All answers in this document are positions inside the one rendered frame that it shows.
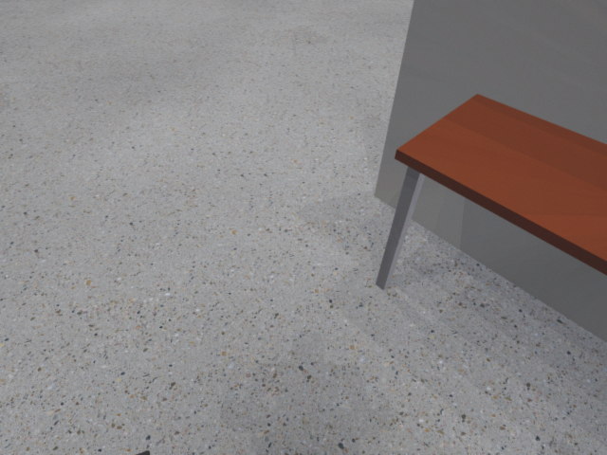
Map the table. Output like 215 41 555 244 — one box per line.
376 94 607 290

